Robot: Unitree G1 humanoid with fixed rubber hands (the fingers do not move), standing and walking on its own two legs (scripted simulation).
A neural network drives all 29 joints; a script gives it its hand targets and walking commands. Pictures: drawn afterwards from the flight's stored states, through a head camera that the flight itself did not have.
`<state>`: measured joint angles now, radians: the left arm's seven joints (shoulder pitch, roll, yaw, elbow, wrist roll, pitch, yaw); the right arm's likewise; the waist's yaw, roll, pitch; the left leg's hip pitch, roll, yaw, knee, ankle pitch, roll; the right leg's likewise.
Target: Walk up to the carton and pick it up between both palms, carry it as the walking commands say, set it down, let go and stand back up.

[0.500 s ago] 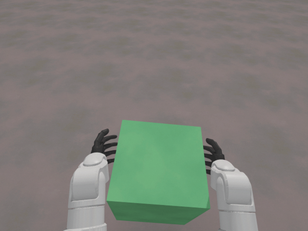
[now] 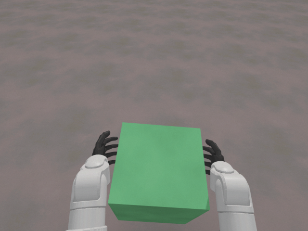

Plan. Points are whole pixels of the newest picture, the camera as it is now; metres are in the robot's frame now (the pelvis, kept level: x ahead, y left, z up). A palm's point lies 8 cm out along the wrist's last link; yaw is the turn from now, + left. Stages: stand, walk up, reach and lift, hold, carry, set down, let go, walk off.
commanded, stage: carry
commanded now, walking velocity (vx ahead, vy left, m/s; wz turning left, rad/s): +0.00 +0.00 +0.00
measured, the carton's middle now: (156, 177) +0.29 +0.00 -0.03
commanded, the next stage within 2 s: none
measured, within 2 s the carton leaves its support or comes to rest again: neither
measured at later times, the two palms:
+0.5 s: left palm (118, 166) +0.26 +0.10 +0.09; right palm (244, 175) +0.23 -0.20 +0.08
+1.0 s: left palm (123, 184) +0.22 +0.08 +0.08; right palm (255, 191) +0.20 -0.21 +0.07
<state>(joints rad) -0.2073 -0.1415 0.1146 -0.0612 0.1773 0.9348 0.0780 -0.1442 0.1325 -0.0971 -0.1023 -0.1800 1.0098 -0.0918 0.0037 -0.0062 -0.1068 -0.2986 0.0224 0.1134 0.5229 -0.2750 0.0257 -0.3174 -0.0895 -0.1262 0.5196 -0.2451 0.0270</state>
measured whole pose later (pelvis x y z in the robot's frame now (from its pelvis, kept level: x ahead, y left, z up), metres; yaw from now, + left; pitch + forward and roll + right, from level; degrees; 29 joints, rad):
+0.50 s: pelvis -0.02 -0.05 -0.01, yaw -2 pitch +2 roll -1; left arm -0.20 -0.14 0.11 -0.31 0.12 1.19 0.11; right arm -0.15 0.13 -0.08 -0.34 -0.14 1.28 -0.12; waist 0.01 0.00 -0.08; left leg -0.36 0.13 0.10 0.62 -0.29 -0.05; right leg -0.37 0.00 -0.15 0.58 -0.25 -0.05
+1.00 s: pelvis -0.05 -0.07 -0.01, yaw -2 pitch +1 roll +0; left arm -0.19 -0.14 0.11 -0.33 0.12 1.19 0.11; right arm -0.15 0.13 -0.07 -0.34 -0.13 1.27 -0.12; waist 0.01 -0.02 -0.05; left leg -0.39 0.16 0.11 0.61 -0.23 -0.07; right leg -0.40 0.00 -0.19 0.58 -0.21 -0.07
